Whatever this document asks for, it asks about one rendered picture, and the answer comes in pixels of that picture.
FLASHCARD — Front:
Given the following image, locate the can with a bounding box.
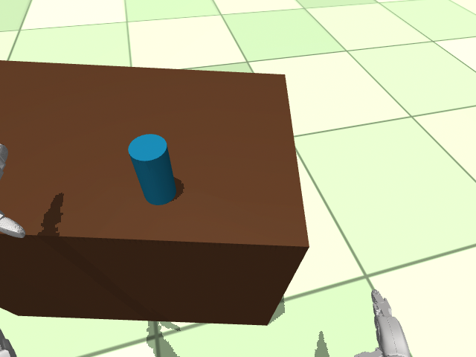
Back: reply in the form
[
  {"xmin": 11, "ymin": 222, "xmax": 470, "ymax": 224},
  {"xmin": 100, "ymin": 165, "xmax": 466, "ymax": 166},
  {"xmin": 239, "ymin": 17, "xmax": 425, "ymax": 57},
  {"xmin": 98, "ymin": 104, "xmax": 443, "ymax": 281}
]
[{"xmin": 128, "ymin": 134, "xmax": 176, "ymax": 205}]

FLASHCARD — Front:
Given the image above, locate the right robot hand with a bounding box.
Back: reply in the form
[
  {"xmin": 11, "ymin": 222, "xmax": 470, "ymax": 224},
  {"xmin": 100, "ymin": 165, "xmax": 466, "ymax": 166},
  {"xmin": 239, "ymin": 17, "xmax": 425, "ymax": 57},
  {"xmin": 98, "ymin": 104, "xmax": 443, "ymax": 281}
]
[{"xmin": 354, "ymin": 289, "xmax": 411, "ymax": 357}]

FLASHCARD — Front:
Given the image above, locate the left robot arm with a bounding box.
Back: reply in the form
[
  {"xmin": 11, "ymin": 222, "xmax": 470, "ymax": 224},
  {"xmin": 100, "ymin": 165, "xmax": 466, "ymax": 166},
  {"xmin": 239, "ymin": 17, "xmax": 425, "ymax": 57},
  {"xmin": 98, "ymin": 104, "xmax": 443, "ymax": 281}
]
[{"xmin": 0, "ymin": 329, "xmax": 17, "ymax": 357}]

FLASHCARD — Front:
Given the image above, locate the left robot hand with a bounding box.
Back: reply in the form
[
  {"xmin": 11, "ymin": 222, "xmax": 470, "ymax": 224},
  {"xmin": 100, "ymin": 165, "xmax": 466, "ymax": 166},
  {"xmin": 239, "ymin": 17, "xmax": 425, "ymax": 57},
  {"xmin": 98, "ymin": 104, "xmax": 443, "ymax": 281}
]
[{"xmin": 0, "ymin": 144, "xmax": 25, "ymax": 238}]

